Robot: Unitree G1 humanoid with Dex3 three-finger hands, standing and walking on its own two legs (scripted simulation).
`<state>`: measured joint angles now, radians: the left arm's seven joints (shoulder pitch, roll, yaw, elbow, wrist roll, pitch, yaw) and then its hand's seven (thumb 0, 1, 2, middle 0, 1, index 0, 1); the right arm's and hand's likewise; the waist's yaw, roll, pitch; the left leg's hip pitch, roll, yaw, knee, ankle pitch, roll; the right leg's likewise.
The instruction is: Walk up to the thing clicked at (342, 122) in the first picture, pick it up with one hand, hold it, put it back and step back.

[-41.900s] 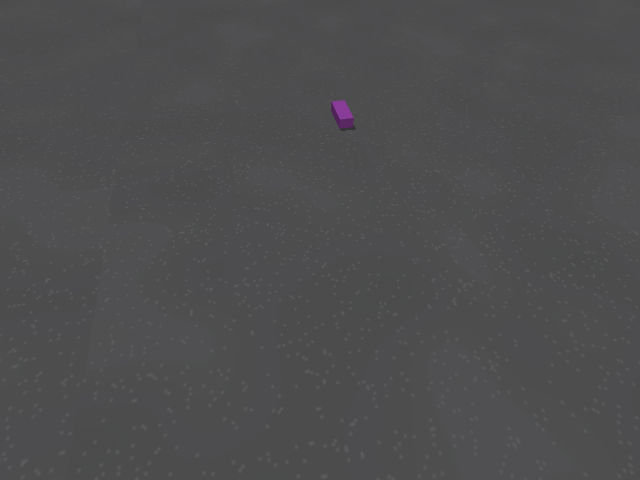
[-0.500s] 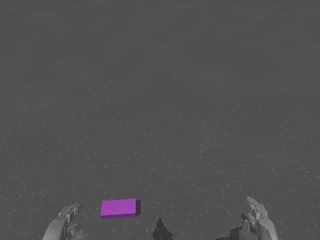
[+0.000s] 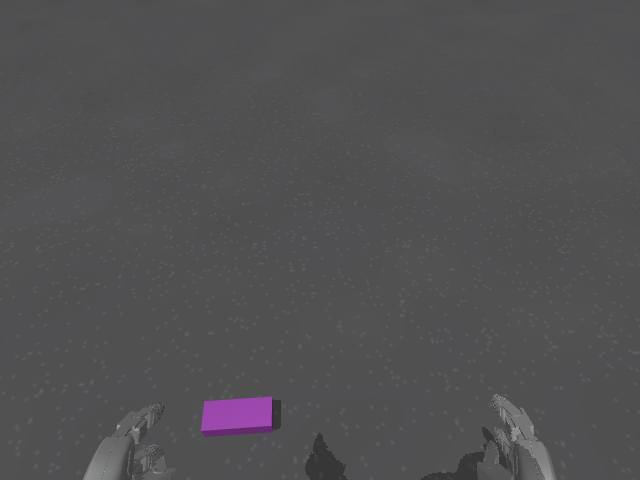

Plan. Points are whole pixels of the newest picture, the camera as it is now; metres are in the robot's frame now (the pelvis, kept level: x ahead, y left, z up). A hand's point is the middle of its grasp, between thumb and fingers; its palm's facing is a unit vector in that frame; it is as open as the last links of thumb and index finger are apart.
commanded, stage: home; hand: left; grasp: from above
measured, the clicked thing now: (238, 416) +0.43 +0.21 -0.69
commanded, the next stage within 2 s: stand in 0.36 s
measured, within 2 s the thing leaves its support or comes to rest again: neither
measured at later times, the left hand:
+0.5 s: hand (164, 479) +0.16 +0.18 -0.05, palm faces +0.01 -0.97 -0.25, open 7.4 cm
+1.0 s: hand out of the picture +0.05 +0.23 -0.10, palm faces +0.02 -0.95 -0.32, open 7.4 cm
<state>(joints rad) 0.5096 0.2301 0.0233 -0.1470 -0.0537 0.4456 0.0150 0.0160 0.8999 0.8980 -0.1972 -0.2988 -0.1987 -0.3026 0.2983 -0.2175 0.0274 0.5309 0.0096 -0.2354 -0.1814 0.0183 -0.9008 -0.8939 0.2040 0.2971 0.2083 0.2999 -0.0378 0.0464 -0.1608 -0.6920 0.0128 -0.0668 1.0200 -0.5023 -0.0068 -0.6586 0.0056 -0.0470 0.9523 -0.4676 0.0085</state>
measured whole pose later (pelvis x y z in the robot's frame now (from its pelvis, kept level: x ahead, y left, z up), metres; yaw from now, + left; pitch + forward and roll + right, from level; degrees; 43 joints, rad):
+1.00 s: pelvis -0.01 +0.01 +0.05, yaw +0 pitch -3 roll +0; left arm 0.23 0.27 0.03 0.98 0.04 0.01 0.03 0.01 0.90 0.90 -0.20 -0.30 -0.20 -0.30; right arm 0.19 -0.28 -0.04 1.01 -0.04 0.00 -0.02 0.01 -0.90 -0.89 0.20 0.30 0.21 0.30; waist 0.02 0.01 0.05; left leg -0.20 -0.02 -0.02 0.54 -0.28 0.01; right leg -0.20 -0.03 -0.01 0.53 -0.27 0.02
